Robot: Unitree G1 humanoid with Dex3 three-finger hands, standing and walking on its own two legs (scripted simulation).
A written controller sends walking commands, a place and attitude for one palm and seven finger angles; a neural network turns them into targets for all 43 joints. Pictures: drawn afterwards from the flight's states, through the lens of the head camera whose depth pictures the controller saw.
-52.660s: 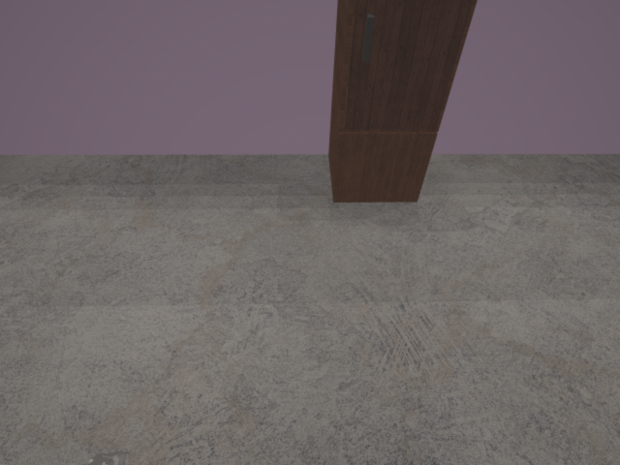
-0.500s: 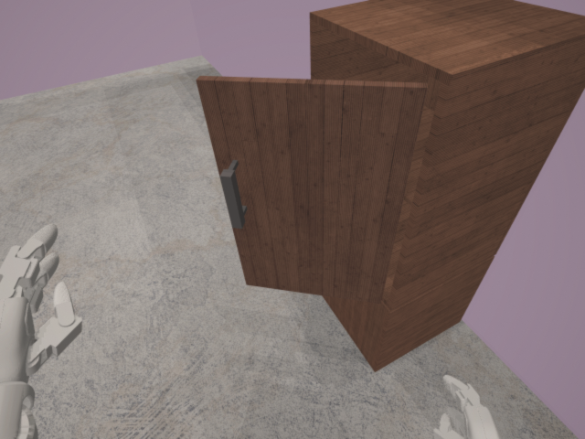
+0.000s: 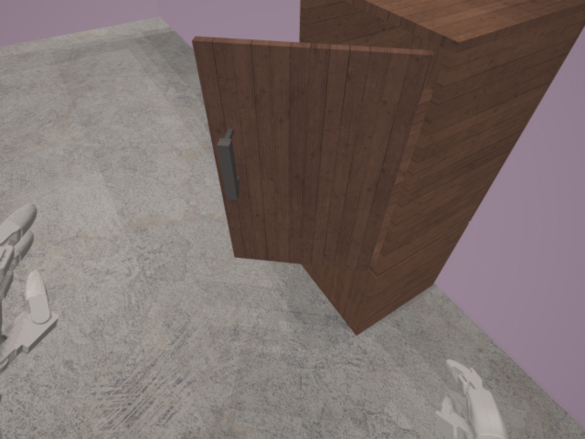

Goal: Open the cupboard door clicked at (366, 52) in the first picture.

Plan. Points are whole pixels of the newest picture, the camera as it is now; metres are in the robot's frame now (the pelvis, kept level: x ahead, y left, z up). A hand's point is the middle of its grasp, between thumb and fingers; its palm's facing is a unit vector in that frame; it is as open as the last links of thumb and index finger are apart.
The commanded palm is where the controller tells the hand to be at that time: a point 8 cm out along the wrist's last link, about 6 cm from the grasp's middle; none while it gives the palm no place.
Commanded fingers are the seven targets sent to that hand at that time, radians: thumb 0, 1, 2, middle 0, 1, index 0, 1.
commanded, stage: step back with the hand held close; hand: left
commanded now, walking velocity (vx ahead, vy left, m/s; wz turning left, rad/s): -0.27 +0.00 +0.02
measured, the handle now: (231, 164) +0.60 +0.17 +0.01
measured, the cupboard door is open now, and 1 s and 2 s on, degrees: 51 51 51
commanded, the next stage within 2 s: stop stepping back and stand still in 0.88 s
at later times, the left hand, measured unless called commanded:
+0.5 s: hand (4, 404) +0.12 +0.25 +0.15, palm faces +0.44 -0.78 -0.44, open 7.4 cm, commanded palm +0.06 +0.30 +0.17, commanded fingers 0.00 0.90 0.90 -0.20 -0.30 -0.20 -0.30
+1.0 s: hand out of the picture +0.04 +0.25 +0.16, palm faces +0.39 -0.80 -0.47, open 7.4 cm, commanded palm -0.03 +0.29 +0.17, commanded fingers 0.00 0.90 0.90 -0.20 -0.30 -0.20 -0.30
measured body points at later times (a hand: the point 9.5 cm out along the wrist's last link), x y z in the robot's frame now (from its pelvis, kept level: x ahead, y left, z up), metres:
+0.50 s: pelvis -0.08 -0.01 -0.02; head -0.06 +0.02 +0.43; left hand +0.09 +0.29 +0.18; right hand +0.10 -0.25 -0.08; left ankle +0.02 +0.09 -0.74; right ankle +0.03 -0.15 -0.74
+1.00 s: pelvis -0.17 -0.01 +0.00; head -0.14 +0.02 +0.44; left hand +0.01 +0.29 +0.19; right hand +0.06 -0.22 -0.05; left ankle -0.06 +0.07 -0.74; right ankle -0.18 -0.14 -0.70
